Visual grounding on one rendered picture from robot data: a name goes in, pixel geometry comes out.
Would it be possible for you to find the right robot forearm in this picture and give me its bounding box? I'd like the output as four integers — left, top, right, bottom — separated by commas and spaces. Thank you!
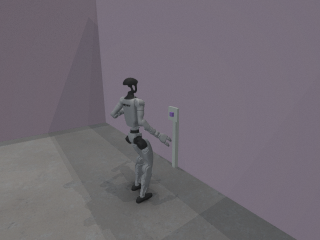
141, 119, 161, 138

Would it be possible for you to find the panel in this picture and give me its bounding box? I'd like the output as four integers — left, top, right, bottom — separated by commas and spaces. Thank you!
168, 106, 179, 168

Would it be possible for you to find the right robot thigh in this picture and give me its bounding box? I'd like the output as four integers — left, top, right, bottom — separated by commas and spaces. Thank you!
136, 137, 154, 173

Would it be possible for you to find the robot torso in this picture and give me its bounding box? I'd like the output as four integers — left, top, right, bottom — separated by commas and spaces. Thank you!
122, 96, 142, 144

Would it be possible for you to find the left robot forearm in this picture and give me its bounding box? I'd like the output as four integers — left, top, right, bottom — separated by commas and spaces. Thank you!
118, 108, 124, 116

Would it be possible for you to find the right robot hand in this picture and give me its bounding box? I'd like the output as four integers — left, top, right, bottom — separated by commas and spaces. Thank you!
158, 133, 172, 147

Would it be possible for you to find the left robot upper arm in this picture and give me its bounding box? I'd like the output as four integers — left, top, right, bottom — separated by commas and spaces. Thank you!
110, 97, 125, 119

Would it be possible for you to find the right robot upper arm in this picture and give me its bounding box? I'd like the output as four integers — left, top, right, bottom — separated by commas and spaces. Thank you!
135, 98, 145, 127

